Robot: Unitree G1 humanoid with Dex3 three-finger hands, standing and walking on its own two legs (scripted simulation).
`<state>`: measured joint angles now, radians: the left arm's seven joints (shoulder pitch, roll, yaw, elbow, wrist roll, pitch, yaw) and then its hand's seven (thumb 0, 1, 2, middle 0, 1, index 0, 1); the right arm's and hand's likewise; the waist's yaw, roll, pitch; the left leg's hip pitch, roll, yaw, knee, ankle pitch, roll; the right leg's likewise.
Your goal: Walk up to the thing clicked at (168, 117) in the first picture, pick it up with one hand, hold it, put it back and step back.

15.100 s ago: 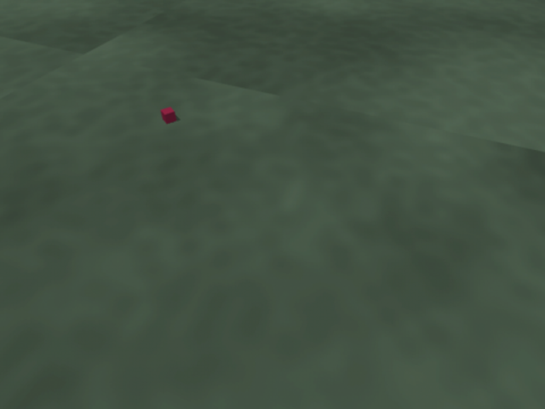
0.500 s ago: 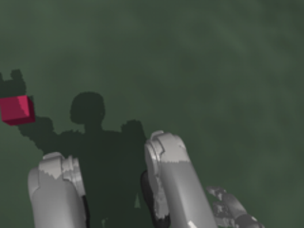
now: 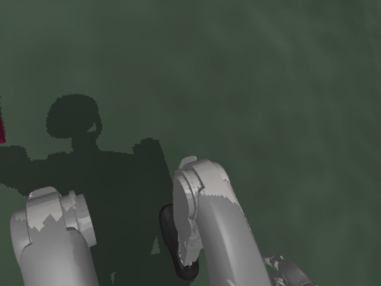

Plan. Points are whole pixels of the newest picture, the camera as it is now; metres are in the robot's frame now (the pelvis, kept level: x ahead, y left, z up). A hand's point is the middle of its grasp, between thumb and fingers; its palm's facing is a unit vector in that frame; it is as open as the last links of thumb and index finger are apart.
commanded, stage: rest palm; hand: left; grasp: from above
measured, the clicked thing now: out of the picture +0.47 +0.31 -0.27
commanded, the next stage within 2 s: close in 1.22 s
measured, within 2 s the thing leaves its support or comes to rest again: neither
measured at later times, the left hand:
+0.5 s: hand out of the picture +0.46 +0.32 -0.23, palm faces -0.50 -0.13 -0.86, open 14.2 cm
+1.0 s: hand out of the picture +0.46 +0.31 -0.24, palm faces -0.42 -0.08 -0.90, open 14.1 cm
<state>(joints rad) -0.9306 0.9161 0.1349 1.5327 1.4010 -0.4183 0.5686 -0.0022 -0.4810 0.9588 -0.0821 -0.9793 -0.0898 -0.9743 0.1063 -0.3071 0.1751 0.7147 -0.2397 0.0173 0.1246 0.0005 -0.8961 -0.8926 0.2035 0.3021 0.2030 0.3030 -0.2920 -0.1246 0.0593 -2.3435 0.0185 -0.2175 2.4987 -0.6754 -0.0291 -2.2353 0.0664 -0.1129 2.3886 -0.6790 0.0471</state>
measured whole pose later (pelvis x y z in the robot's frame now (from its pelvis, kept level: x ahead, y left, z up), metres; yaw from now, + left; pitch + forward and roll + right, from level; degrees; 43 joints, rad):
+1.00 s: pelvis +0.00 +0.01 -0.01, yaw -3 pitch +28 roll -13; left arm -1.04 0.96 0.07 1.71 1.34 -0.25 0.63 0.00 -0.51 1.03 -0.09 -0.95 -0.08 -0.97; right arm 0.08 -0.31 0.27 0.68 -0.26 -0.19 0.21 0.00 -0.90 -0.90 0.20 0.30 0.20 0.30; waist -0.36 -0.13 0.11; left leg -2.36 0.03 -0.26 2.55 -0.70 -0.01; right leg -2.23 0.09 -0.14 2.39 -0.68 0.07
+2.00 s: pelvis +0.00 +0.01 -0.01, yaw -4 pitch +27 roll -14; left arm -1.04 1.03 0.12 1.69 1.27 -0.21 0.57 0.00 -0.32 0.91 -0.20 -0.93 -0.21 -0.93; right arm 0.09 -0.33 0.30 0.64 -0.26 -0.21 0.22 0.00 -0.90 -0.90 0.20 0.30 0.20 0.30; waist -0.38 -0.14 0.16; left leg -2.35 0.03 -0.27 2.55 -0.71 -0.01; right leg -2.22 0.09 -0.16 2.38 -0.68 0.07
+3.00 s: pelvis +0.00 +0.01 -0.01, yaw -4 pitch +26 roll -14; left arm -1.01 1.04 0.11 1.67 1.28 -0.29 0.55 -0.01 -0.01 0.62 -0.58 -0.72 -0.61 -0.70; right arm 0.09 -0.35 0.30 0.65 -0.27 -0.19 0.21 0.00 -0.89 -0.89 0.20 0.30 0.20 0.30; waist -0.37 -0.15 0.18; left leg -2.33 0.03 -0.29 2.55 -0.71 -0.02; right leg -2.21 0.10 -0.16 2.38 -0.67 0.07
